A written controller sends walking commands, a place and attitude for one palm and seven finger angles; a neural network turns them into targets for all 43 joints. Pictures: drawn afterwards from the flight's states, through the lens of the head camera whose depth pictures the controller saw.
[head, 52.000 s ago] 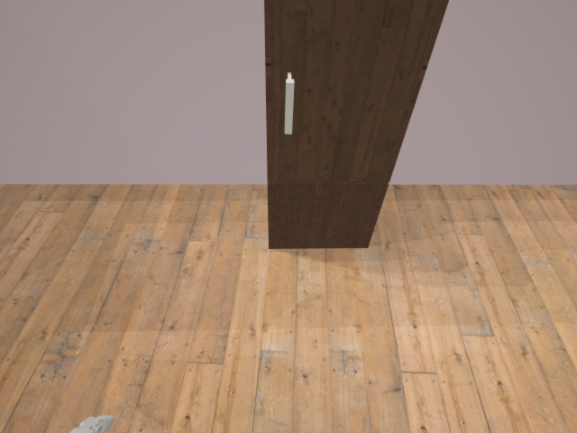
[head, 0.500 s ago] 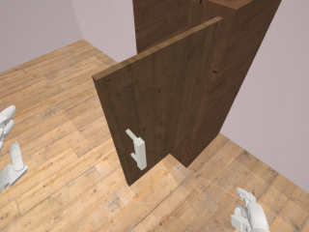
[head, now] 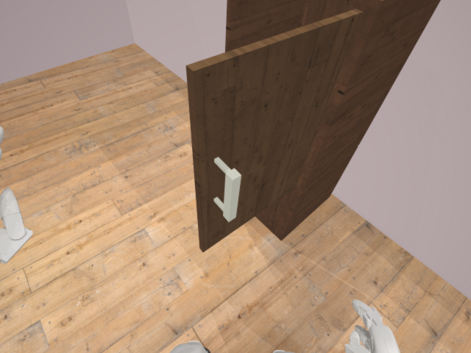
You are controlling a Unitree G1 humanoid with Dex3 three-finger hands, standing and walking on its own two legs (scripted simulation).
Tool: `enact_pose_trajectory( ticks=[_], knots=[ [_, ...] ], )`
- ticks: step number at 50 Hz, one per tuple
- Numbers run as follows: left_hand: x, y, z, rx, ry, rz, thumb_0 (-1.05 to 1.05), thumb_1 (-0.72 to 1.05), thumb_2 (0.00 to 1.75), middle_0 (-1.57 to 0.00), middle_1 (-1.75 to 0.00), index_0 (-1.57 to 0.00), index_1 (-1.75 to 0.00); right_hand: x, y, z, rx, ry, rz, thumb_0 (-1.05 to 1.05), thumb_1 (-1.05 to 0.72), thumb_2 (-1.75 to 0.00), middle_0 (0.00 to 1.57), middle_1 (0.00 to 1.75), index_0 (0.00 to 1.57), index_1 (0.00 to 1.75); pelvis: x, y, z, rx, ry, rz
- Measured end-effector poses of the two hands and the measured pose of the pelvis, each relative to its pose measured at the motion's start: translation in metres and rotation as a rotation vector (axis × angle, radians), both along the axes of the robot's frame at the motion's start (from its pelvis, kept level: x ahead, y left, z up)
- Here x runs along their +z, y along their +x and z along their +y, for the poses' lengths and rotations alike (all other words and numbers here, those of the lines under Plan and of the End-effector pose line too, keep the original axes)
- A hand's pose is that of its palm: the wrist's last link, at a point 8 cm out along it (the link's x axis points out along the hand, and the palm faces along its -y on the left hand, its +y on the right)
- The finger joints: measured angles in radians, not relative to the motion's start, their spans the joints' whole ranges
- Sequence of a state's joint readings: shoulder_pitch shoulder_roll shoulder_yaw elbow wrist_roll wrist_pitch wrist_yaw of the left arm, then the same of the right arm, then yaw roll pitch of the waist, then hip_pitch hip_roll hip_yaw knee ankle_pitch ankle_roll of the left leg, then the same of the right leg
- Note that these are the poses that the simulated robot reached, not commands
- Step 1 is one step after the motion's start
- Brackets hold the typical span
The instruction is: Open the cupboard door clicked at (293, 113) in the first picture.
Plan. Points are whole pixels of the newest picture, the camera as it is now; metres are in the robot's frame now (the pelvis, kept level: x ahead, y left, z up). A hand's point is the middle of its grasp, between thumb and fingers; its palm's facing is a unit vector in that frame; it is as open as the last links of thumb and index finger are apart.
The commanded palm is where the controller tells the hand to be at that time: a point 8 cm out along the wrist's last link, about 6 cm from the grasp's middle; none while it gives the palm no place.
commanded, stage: step back with the hand held close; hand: left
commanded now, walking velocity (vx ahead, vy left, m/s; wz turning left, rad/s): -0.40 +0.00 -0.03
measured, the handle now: (224, 190) +0.43 +0.04 -0.02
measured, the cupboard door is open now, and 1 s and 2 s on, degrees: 87 87 87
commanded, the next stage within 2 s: stop stepping back and stand still in 0.64 s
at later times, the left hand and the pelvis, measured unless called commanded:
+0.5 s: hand (15, 311) +0.14 +0.22 +0.18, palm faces +0.28 -0.80 -0.52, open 7.4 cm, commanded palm +0.07 +0.26 +0.19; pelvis -0.09 -0.03 +0.01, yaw -4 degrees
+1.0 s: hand out of the picture -0.04 +0.21 +0.18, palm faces +0.44 -0.77 -0.46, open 7.4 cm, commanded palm -0.10 +0.25 +0.19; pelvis -0.24 -0.05 +0.01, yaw +0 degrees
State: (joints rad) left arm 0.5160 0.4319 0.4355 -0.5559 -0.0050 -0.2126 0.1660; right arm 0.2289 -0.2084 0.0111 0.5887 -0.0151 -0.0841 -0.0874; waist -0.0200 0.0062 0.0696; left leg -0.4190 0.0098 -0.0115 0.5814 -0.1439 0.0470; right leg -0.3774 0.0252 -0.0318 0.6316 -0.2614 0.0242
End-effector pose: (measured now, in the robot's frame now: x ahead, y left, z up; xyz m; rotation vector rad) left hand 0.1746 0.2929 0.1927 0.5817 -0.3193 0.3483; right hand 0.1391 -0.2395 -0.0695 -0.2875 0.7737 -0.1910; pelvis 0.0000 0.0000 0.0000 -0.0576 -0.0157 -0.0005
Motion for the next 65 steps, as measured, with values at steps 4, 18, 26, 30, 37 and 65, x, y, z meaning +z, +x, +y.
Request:
enact_pose_trajectory(
  ticks=[4, 18, 26, 30, 37, 65],
  knots=[
    [0.010, -0.015, 0.007, 0.035, 0.044, -0.009, 0.01, 0.89, 0.90, -0.21, -0.30, -0.21, -0.31, 0.000, -0.006, 0.005, 0.017, 0.026, 0.004, 0.02, -0.90, -0.90, 0.20, 0.30, 0.20, 0.30, 0.003, -0.004, -0.005, 0.013, -0.002, 0.031],
    [0.001, -0.045, -0.047, -0.132, 0.029, 0.082, 0.01, 0.89, 0.90, -0.22, -0.30, -0.21, -0.31, 0.007, -0.025, -0.020, 0.019, 0.060, -0.045, 0.01, -0.91, -0.90, 0.20, 0.30, 0.20, 0.30, 0.005, -0.062, -0.032, -0.053, 0.027, 0.073],
    [0.010, -0.080, -0.030, -0.098, 0.016, 0.086, 0.01, 0.89, 0.90, -0.21, -0.30, -0.21, -0.31, 0.037, -0.062, -0.039, 0.005, -0.013, -0.127, 0.01, -0.91, -0.90, 0.20, 0.30, 0.20, 0.30, 0.014, -0.102, -0.027, -0.079, 0.025, 0.037],
    [-0.005, -0.113, -0.035, -0.065, -0.035, 0.142, 0.01, 0.89, 0.90, -0.21, -0.30, -0.21, -0.31, 0.035, -0.097, -0.042, -0.014, 0.007, -0.154, 0.01, -0.91, -0.90, 0.20, 0.30, 0.20, 0.30, 0.011, -0.131, -0.031, -0.090, 0.024, 0.012],
    [-0.012, -0.185, -0.060, -0.016, -0.042, 0.092, 0.01, 0.89, 0.90, -0.21, -0.30, -0.21, -0.31, 0.003, -0.162, -0.051, 0.024, 0.041, -0.083, 0.01, -0.90, -0.90, 0.20, 0.30, 0.20, 0.30, -0.005, -0.192, -0.058, -0.041, 0.060, 0.042],
    [0.000, -0.300, -0.079, 0.036, -0.038, 0.025, 0.01, 0.89, 0.90, -0.21, -0.30, -0.21, -0.31, -0.015, -0.307, -0.063, -0.013, 0.107, -0.013, 0.01, -0.90, -0.90, 0.20, 0.30, 0.20, 0.30, 0.004, -0.290, -0.074, -0.019, 0.079, -0.011]
  ],
)
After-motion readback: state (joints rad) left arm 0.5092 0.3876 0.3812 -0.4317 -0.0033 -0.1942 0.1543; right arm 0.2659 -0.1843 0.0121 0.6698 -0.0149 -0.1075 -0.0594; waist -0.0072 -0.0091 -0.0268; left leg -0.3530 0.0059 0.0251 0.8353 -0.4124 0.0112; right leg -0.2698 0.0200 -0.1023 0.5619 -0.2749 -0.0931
